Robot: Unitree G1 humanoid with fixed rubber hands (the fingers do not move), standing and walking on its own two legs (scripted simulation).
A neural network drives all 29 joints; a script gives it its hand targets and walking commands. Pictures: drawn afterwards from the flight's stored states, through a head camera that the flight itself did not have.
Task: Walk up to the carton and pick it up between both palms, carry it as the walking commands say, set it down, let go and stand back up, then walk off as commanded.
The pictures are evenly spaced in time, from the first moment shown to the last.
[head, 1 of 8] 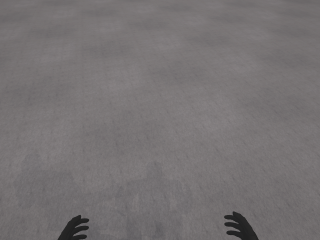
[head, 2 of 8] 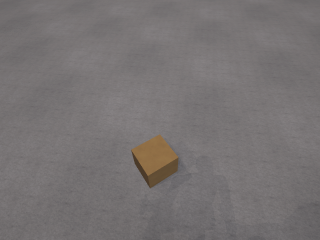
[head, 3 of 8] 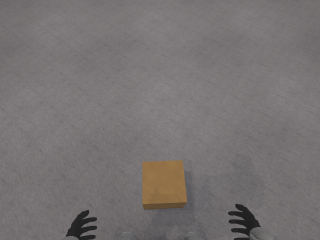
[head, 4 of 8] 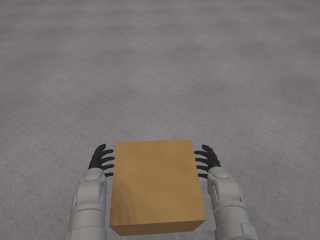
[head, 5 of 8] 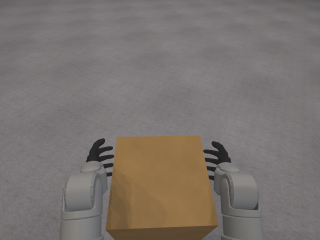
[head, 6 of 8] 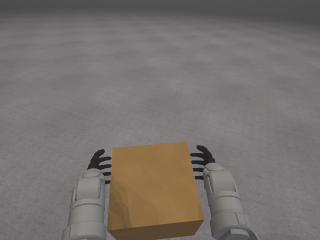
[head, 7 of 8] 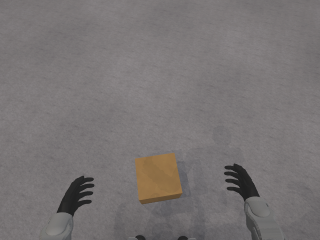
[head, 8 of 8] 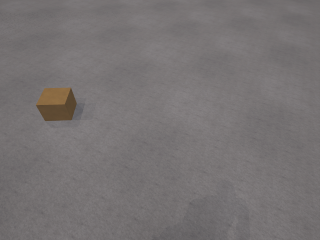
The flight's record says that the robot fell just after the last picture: no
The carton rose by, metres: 0.69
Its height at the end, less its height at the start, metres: +0.00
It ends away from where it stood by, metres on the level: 1.08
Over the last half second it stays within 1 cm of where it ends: yes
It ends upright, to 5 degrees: yes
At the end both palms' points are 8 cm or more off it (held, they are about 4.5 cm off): yes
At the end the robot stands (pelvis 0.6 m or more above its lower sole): yes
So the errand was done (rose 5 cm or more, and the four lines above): yes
